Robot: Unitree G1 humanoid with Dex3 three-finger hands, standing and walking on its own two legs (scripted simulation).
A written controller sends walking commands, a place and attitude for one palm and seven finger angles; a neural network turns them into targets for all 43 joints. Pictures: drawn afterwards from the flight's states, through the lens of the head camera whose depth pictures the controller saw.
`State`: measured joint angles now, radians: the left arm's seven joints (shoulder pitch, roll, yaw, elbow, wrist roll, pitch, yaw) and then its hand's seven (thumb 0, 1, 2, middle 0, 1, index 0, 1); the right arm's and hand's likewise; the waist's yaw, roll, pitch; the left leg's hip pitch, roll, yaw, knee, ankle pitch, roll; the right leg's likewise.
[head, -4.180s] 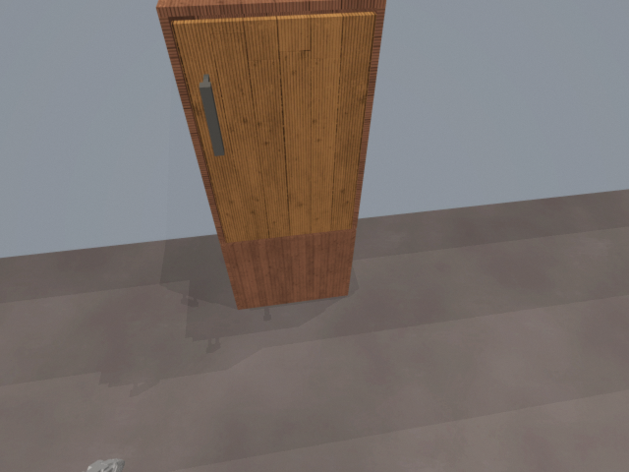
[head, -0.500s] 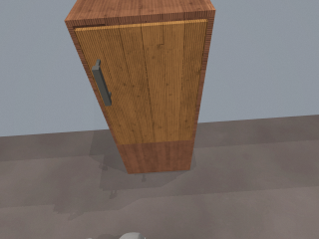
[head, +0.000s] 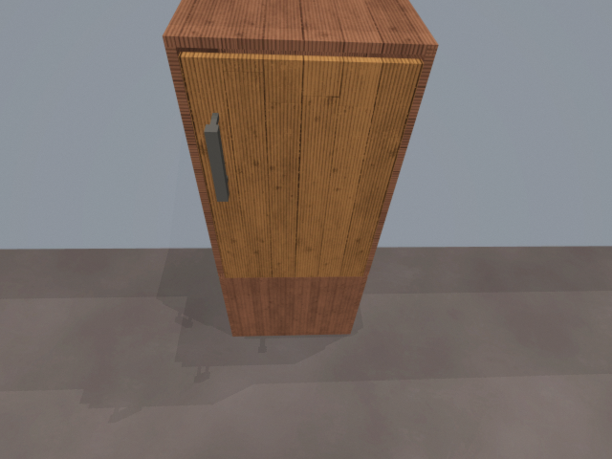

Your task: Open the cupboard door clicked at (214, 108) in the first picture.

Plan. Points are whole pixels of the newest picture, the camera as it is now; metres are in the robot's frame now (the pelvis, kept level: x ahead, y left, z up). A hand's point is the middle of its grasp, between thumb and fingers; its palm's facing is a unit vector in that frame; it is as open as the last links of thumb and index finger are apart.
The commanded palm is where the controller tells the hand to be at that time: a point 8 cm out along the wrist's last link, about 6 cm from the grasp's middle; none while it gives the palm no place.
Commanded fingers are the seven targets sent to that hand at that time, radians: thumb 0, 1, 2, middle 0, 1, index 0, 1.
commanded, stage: look again from close up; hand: left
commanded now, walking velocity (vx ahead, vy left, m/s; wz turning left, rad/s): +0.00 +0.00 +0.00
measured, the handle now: (219, 158) +0.59 +0.19 +0.05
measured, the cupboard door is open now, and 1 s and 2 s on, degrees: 0 0 0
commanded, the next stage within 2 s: shuffle to correct the standing spot in 0.46 s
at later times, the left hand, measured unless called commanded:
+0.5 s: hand out of the picture -0.01 +0.17 -0.18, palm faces +0.04 -0.98 -0.20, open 7.3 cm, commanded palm none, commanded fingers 0.00 0.90 0.90 -0.20 -0.30 -0.20 -0.30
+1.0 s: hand out of the picture -0.06 +0.14 -0.20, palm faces +0.11 -0.98 -0.14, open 7.4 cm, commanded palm none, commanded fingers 0.00 0.90 0.90 -0.20 -0.30 -0.20 -0.30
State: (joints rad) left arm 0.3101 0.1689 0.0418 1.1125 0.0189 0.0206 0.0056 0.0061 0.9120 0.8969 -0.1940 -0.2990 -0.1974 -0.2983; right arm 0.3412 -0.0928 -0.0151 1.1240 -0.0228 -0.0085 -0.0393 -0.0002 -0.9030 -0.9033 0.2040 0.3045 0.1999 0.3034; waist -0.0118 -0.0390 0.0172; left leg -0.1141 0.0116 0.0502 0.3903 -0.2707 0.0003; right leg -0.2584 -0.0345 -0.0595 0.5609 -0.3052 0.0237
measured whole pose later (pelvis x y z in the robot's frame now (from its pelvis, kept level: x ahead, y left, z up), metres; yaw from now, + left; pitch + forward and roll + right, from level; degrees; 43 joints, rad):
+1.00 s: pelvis +0.01 -0.01 -0.02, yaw +2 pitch -1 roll +0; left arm 0.44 0.12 0.04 1.11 0.03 -0.01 0.02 0.00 0.91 0.90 -0.20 -0.30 -0.20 -0.30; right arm 0.40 -0.11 -0.01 1.10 -0.03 -0.03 -0.03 0.00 -0.91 -0.90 0.20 0.30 0.20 0.30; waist 0.00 -0.03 -0.01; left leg -0.21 0.01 0.00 0.63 -0.41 -0.01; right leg -0.27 -0.03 -0.10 0.67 -0.38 -0.03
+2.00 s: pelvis +0.05 -0.02 +0.00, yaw +3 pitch -1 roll +0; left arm 0.31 0.17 -0.01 1.05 0.02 -0.01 0.03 0.00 0.91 0.90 -0.20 -0.30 -0.20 -0.30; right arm 0.30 -0.18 0.01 1.04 -0.02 -0.01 -0.01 0.00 -0.93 -0.90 0.20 0.30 0.20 0.30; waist 0.00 0.01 0.01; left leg -0.20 -0.03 0.13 0.44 -0.22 0.06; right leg -0.23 -0.06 -0.11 0.48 -0.22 0.00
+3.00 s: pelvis +0.08 -0.03 +0.00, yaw +2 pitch -1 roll +0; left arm 0.35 0.13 -0.01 0.98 -0.01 0.06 0.06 0.02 0.93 0.90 -0.20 -0.30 -0.20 -0.30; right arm 0.30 -0.13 0.02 1.10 0.00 -0.02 -0.03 0.01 -0.92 -0.90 0.20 0.30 0.20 0.30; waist 0.00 -0.01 0.05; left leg -0.17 0.00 0.13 0.44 -0.26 0.04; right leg -0.19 -0.03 -0.10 0.45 -0.24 -0.01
